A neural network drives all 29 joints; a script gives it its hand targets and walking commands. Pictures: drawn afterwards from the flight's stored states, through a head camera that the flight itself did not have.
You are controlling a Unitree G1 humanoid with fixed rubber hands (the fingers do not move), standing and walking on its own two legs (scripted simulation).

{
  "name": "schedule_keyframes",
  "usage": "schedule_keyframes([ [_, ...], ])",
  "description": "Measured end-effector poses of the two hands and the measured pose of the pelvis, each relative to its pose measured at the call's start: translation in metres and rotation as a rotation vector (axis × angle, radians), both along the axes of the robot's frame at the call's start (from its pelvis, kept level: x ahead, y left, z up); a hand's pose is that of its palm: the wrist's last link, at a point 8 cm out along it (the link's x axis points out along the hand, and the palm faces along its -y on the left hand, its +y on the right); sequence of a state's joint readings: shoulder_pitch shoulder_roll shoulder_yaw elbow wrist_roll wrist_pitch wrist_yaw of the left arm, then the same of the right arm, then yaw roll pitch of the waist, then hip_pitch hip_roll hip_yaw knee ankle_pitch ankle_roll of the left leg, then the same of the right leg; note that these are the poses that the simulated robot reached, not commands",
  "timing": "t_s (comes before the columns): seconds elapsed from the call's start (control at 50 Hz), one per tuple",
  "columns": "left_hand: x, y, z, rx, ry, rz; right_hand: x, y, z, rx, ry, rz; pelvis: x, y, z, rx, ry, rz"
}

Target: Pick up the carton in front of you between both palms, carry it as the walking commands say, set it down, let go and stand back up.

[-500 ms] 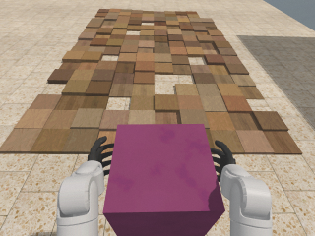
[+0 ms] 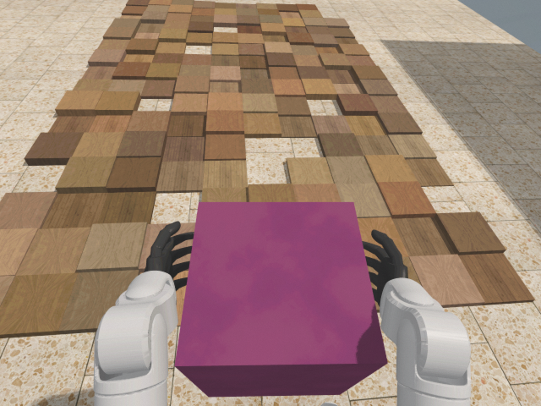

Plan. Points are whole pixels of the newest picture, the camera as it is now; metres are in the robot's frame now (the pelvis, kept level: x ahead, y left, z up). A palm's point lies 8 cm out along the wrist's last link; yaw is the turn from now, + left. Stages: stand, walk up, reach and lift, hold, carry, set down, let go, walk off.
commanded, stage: carry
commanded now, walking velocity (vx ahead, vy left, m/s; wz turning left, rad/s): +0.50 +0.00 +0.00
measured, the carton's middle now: (275, 307) +0.27 +0.00 +0.02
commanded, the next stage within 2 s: none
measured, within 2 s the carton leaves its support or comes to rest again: neither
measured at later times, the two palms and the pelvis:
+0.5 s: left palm (205, 72) +0.70 +0.14 +0.17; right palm (349, 81) +0.71 -0.16 +0.16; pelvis +0.32 -0.02 -0.01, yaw +1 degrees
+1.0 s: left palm (215, 18) +1.06 +0.15 +0.15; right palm (321, 25) +1.05 -0.15 +0.15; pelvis +0.67 +0.00 +0.00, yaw +1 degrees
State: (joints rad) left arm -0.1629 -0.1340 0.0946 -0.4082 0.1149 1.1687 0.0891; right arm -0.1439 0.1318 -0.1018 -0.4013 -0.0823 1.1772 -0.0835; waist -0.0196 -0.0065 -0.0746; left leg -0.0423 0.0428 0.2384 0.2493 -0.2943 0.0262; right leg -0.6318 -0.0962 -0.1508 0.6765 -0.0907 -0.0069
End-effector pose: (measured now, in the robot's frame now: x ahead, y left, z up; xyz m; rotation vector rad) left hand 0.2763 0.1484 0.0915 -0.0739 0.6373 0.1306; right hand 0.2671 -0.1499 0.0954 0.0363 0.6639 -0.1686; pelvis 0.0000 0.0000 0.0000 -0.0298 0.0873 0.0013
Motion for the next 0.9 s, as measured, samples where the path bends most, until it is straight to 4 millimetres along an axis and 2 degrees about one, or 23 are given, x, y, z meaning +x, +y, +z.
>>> schedule_keyframes([
  [0.06,0.049,-0.004,0.011,-0.002,-0.063,0.032,0.056,-0.004,0.007,0.018,-0.063,0.019,0.047,-0.009,-0.011,0.014,-0.011,0.009],
  [0.12,0.106,-0.011,0.019,0.016,-0.131,0.052,0.119,-0.011,0.009,0.035,-0.131,0.044,0.097,-0.021,-0.030,0.025,-0.032,0.030],
  [0.16,0.142,-0.015,0.022,0.045,-0.123,0.059,0.161,-0.015,0.007,0.023,-0.124,0.075,0.122,-0.027,-0.035,0.013,-0.036,0.032],
  [0.24,0.202,-0.017,0.026,0.067,-0.035,0.078,0.231,-0.016,0.013,0.018,-0.038,0.117,0.161,-0.036,-0.022,0.029,-0.026,0.042],
  [0.32,0.265,-0.016,0.045,0.069,-0.024,0.084,0.297,-0.015,0.032,0.023,-0.027,0.123,0.203,-0.039,-0.009,0.043,-0.008,0.035],
  [0.4,0.334,-0.015,0.065,0.072,-0.041,0.067,0.362,-0.015,0.052,0.012,-0.044,0.115,0.252,-0.036,-0.003,0.048,0.009,0.023],
  [0.46,0.389,-0.014,0.073,0.076,-0.033,0.046,0.411,-0.014,0.060,0.003,-0.036,0.103,0.293,-0.030,-0.004,0.044,0.017,0.013],
  [0.54,0.461,-0.008,0.071,0.071,-0.016,0.022,0.477,-0.009,0.060,-0.005,-0.018,0.082,0.355,-0.018,-0.012,0.033,0.016,0.003],
  [0.6,0.517,-0.001,0.059,0.052,-0.009,0.001,0.526,-0.001,0.054,-0.020,-0.009,0.058,0.407,-0.005,-0.027,0.028,0.001,-0.008],
  [0.64,0.551,0.003,0.045,0.034,0.017,-0.017,0.553,0.002,0.044,-0.037,0.017,0.039,0.433,0.001,-0.030,0.041,0.000,-0.009],
  [0.7,0.589,0.003,0.026,0.017,0.089,-0.031,0.582,0.003,0.023,-0.031,0.089,0.011,0.467,0.009,-0.020,0.028,0.007,-0.003],
  [0.76,0.623,0.001,0.019,-0.004,0.101,-0.029,0.609,0.002,0.014,-0.006,0.100,-0.024,0.499,0.015,-0.009,0.012,0.016,0.000],
  [0.82,0.658,0.000,0.022,-0.025,0.055,-0.021,0.642,0.000,0.017,0.012,0.052,-0.049,0.535,0.016,-0.003,0.004,0.023,0.005],
  [0.9,0.705,0.000,0.035,-0.038,-0.022,-0.002,0.695,0.000,0.032,0.024,-0.025,-0.050,0.591,0.013,0.002,0.004,0.028,0.017],
])
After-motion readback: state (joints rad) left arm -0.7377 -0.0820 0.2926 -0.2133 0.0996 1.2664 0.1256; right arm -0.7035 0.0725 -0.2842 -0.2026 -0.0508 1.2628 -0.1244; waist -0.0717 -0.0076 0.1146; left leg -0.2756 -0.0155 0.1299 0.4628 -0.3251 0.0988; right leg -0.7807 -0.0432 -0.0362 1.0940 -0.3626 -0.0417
